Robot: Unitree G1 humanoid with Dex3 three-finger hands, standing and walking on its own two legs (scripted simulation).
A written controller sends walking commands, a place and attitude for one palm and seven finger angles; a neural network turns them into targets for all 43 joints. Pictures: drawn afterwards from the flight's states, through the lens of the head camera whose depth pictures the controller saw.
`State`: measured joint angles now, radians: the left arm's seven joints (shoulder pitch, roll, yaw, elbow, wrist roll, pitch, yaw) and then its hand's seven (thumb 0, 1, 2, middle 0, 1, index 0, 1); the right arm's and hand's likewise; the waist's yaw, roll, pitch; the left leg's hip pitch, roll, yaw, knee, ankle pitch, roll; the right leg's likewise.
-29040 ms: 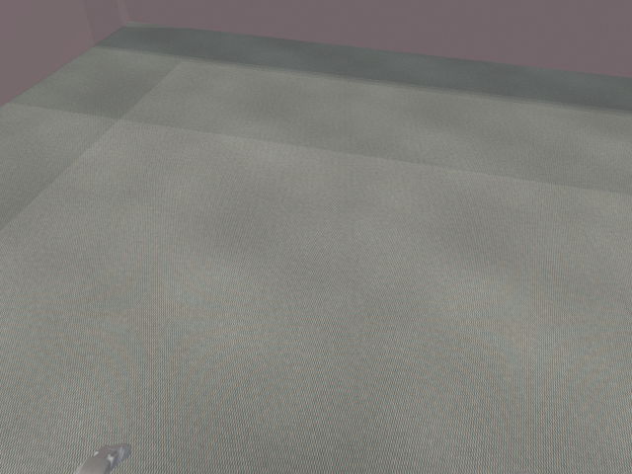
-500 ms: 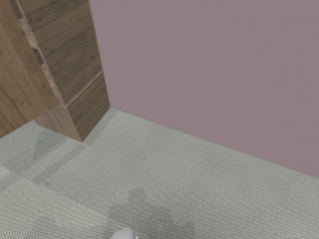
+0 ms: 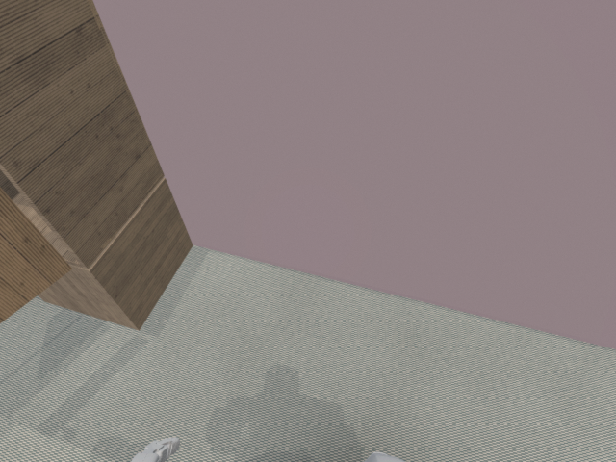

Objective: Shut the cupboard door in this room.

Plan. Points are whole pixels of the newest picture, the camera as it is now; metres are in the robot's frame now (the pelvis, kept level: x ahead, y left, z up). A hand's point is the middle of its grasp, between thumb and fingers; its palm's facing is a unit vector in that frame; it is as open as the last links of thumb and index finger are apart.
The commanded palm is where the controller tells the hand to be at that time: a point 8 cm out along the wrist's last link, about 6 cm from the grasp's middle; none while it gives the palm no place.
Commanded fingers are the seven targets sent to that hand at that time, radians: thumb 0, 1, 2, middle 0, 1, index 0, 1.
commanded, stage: turn to face it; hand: left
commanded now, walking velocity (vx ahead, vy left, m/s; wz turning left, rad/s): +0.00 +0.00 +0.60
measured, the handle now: out of the picture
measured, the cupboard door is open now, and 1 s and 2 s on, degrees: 72 72 72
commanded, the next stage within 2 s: take the last steps up to it in 1.40 s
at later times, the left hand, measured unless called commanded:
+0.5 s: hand out of the picture +0.00 +0.23 -0.19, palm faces +0.36 -0.91 -0.21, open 7.3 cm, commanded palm none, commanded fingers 0.00 0.90 0.90 -0.20 -0.30 -0.20 -0.30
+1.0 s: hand out of the picture +0.00 +0.24 -0.14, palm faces +0.54 -0.79 -0.28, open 7.4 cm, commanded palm none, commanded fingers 0.00 0.90 0.90 -0.20 -0.30 -0.20 -0.30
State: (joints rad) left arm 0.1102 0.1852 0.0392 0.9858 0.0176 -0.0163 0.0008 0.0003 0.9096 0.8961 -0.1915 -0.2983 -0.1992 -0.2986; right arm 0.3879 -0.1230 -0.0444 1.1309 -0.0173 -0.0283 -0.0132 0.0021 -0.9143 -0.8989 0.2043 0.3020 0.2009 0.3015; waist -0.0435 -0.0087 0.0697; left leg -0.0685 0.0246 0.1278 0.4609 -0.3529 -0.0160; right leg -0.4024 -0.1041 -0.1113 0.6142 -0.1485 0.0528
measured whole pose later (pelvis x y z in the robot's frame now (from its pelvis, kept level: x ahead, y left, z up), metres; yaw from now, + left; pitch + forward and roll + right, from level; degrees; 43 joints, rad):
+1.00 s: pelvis +0.00 -0.01 +0.00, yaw +34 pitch +1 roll +0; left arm 0.08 0.22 0.04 0.89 0.00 0.04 0.02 0.00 0.90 0.90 -0.19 -0.30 -0.20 -0.30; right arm 0.22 -0.21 -0.08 0.96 -0.02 0.05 0.00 0.01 -0.90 -0.90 0.21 0.30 0.20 0.30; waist -0.04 0.04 0.08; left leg -0.34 -0.09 -0.16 0.50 -0.18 0.01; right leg -0.29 -0.03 -0.01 0.62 -0.37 0.09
